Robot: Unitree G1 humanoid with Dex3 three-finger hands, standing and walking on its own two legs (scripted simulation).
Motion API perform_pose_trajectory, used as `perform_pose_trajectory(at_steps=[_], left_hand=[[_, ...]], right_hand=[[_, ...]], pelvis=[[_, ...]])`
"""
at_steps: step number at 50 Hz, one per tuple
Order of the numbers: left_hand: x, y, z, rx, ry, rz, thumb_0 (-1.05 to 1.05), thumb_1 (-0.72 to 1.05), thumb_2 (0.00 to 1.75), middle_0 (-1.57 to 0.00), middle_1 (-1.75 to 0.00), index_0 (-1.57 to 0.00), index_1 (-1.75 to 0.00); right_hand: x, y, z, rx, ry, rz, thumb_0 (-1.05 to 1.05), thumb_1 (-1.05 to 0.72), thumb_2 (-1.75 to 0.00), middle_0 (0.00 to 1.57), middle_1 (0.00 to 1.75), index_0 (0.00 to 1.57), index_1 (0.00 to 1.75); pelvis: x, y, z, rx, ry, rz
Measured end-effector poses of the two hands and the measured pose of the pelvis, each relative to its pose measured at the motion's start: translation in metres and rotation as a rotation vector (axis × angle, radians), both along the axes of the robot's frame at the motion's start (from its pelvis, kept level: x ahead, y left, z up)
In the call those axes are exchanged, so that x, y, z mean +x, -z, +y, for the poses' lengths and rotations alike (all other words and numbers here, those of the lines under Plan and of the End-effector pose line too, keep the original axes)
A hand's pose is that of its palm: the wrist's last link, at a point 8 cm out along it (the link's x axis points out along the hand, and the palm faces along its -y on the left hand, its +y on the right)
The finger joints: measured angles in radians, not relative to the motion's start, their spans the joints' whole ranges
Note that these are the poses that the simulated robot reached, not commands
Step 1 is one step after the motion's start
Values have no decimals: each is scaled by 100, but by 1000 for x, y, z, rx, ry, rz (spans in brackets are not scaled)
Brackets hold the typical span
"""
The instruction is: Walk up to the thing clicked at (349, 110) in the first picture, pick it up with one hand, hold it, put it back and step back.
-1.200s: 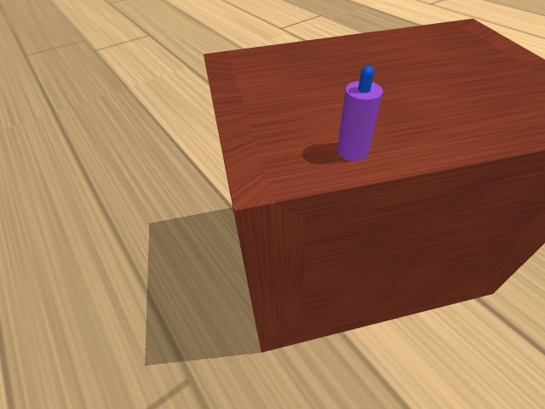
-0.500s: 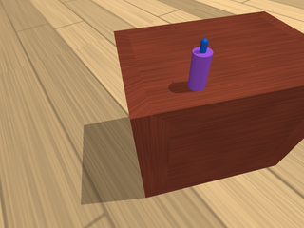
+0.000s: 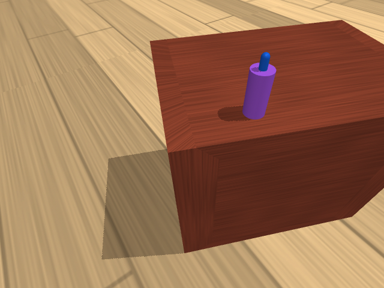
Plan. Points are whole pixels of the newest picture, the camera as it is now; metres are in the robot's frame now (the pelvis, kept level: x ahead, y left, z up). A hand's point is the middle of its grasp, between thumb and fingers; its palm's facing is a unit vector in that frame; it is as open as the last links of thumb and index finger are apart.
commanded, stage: walk up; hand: right
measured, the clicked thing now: (259, 85) +0.59 -0.15 +0.11
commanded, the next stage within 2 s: none
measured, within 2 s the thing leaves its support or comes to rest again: neither
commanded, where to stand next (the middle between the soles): +0.15 -0.02 m, yaw +11 degrees
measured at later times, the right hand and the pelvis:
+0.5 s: hand (311, 265) +0.21 -0.24 -0.13, palm faces -0.15 +0.87 -0.47, open 7.4 cm; pelvis +0.10 +0.02 -0.01, yaw +8 degrees
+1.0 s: hand (307, 255) +0.25 -0.26 -0.18, palm faces -0.30 +0.88 -0.36, open 7.4 cm; pelvis +0.11 -0.03 -0.03, yaw +14 degrees
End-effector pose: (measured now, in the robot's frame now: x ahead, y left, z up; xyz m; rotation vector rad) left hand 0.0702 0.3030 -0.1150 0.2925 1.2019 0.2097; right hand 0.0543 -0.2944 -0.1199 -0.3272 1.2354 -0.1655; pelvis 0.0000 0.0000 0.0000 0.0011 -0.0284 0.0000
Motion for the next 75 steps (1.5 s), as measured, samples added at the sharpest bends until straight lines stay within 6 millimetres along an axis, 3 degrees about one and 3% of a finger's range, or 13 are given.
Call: perform_pose_trajectory(at_steps=[7, 10, 15, 20, 26, 32, 37, 45, 51, 55, 60, 67, 75], left_hand=[[-10, 13, 11, 4, -72, -14, 1, 90, 90, -20, -30, -20, -30], [-21, 15, 15, -6, -107, 23, 1, 90, 90, -20, -30, -20, -30], [-29, 32, 30, -22, -131, 133, 1, 90, 90, -21, -30, -20, -30], [3, 30, 35, -27, -139, 128, 1, 90, 90, -20, -30, -20, -30], [53, 22, 33, -14, -144, 16, 1, 90, 90, -20, -30, -20, -30], [81, 20, 14, 17, -141, -29, 1, 90, 90, -20, -30, -20, -30], [82, 13, -9, 63, -138, -30, 1, 90, 90, -20, -30, -20, -30], [67, -7, -20, 100, -156, -27, 1, 90, 90, -21, -30, -21, -30], [51, 9, -6, 90, -204, -58, 1, 90, 90, -21, -30, -21, -30], [36, 20, -6, 56, -243, -27, 1, 90, 90, -21, -30, -20, -30], [24, 20, -17, 23, -260, -17, 1, 90, 90, -20, -30, -20, -30], [2, 15, -38, 34, -236, 2, 1, 90, 90, -21, -30, -20, -30], [-4, 4, -33, 31, -243, -5, 1, 90, 90, -21, -30, -20, -30]], right_hand=[[10, 2, -16, -60, -33, 61, 0, -91, -90, 21, 30, 20, 30], [34, -7, -14, -80, -70, 68, 0, -91, -90, 20, 30, 20, 30], [90, -14, -3, -122, -122, -29, 0, -91, -90, 20, 30, 20, 30], [125, -26, 8, -141, -123, -86, 0, -91, -90, 20, 30, 20, 30], [162, -32, 13, -129, -169, -122, 0, -90, -90, 21, 30, 20, 30], [200, -11, 3, -75, -206, -145, 0, -90, -90, 21, 30, 21, 30], [223, 17, -14, -32, -190, -141, 0, -90, -90, 21, 30, 20, 30], [216, 26, -15, 4, -232, -59, 0, -91, -90, 20, 30, 20, 30], [199, 26, -11, -35, -277, -9, 0, -91, -90, 20, 30, 20, 30], [191, 12, -6, -45, -282, -28, 0, -91, -90, 20, 30, 20, 30], [197, -1, -10, -52, -295, -64, 0, -91, -90, 21, 30, 20, 30], [215, 4, -13, -14, -279, -127, 0, -91, -90, 20, 30, 20, 30], [194, 5, -6, 23, -275, -88, 0, -91, -90, 20, 30, 20, 30]], pelvis=[[25, 13, -3, -22, -49, 1], [42, 11, 3, -20, -67, 1], [65, 20, 20, -3, -75, -17], [86, 14, 25, -11, -114, -22], [107, 9, 17, -16, -139, -22], [117, 20, -4, -6, -160, -9], [120, 29, -22, -12, -183, -6], [113, 18, -30, 27, -204, 23], [105, 28, -28, 17, -253, 9], [100, 24, -27, 29, -251, -10], [96, 17, -34, 1, -254, -5], [85, 18, -44, -19, -253, -27], [80, 10, -38, 3, -252, -23]])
